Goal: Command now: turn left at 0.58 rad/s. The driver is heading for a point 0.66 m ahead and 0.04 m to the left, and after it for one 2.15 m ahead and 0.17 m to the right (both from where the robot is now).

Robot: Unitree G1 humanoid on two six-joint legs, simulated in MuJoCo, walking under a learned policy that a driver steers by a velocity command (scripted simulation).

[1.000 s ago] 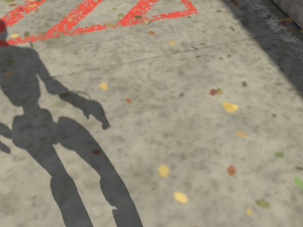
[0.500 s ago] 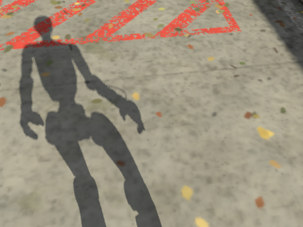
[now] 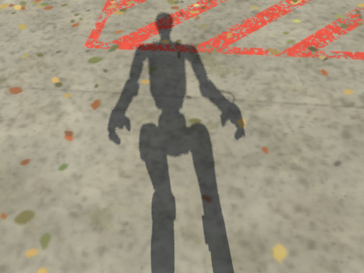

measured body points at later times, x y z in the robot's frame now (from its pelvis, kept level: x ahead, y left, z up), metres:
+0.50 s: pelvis +0.06 +0.07 +0.00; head +0.07 +0.11 +0.45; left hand +0.11 +0.38 -0.11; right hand +0.20 -0.18 -0.09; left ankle -0.02 +0.14 -0.74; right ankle +0.11 -0.08 -0.66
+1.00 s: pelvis +0.33 +0.12 -0.01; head +0.37 +0.14 +0.44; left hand +0.38 +0.42 -0.12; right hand +0.51 -0.11 -0.12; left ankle +0.22 +0.24 -0.65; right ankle +0.41 +0.07 -0.74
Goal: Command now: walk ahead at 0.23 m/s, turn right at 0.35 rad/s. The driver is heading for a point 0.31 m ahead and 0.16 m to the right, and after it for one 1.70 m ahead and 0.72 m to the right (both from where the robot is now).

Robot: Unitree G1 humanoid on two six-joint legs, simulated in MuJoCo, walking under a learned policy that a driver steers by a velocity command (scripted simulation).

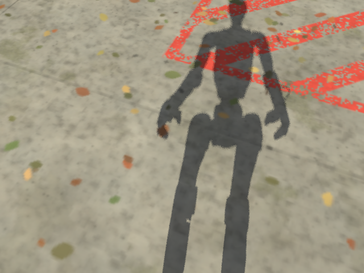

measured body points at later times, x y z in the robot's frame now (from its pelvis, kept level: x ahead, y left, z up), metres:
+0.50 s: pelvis +0.13 +0.05 +0.00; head +0.17 +0.05 +0.45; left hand +0.35 +0.29 -0.11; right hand +0.21 -0.26 -0.08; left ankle +0.21 +0.15 -0.74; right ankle +0.08 -0.08 -0.66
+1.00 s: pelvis +0.12 +0.01 +0.01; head +0.14 -0.04 +0.46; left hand +0.41 +0.16 -0.07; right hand +0.10 -0.32 -0.10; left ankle +0.23 +0.13 -0.68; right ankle +0.09 -0.07 -0.74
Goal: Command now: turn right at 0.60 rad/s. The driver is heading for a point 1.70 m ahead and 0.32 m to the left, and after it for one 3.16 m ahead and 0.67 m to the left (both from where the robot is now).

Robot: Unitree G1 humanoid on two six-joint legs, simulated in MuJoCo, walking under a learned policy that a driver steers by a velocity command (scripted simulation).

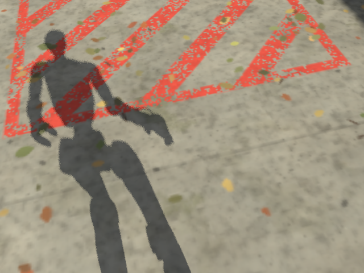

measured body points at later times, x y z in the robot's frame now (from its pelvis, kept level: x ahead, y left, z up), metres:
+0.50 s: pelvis -0.01 +0.02 +0.00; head +0.04 +0.01 +0.45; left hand +0.22 +0.25 -0.10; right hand +0.06 -0.29 -0.10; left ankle +0.03 +0.15 -0.74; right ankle -0.05 -0.12 -0.71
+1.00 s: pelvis -0.02 +0.01 -0.01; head +0.02 +0.02 +0.44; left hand +0.17 +0.27 -0.12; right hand +0.08 -0.29 -0.11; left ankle -0.02 +0.11 -0.74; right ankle -0.04 -0.12 -0.74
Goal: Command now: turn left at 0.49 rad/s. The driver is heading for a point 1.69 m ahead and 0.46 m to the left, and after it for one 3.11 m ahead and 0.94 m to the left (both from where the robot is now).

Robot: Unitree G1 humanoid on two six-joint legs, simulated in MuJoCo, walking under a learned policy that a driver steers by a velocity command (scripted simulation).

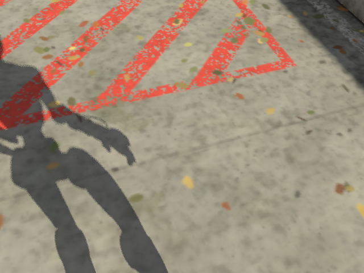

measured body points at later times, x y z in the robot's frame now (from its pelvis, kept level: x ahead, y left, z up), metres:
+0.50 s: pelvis +0.01 +0.00 +0.01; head +0.04 +0.02 +0.46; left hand +0.08 +0.32 -0.09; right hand +0.25 -0.23 -0.07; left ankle -0.01 +0.10 -0.73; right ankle +0.06 -0.13 -0.72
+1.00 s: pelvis +0.02 +0.03 +0.01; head +0.02 +0.06 +0.46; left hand -0.02 +0.33 -0.11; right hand +0.26 -0.14 -0.08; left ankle -0.06 +0.10 -0.73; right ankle +0.06 -0.11 -0.69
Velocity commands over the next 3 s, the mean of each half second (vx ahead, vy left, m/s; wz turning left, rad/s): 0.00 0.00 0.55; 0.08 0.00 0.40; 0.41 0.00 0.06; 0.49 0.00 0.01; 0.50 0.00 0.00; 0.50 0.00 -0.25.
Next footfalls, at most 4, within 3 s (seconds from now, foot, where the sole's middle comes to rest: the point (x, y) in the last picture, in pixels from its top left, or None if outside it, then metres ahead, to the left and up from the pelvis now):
0.02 left None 0.03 0.11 -0.77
0.54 right None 0.10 -0.11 -0.77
0.92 left None -0.03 0.12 -0.77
1.40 right None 0.38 0.08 -0.77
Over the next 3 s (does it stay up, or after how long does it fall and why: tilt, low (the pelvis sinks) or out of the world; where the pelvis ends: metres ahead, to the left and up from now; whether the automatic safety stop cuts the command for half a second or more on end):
stays up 0.95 0.54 0.00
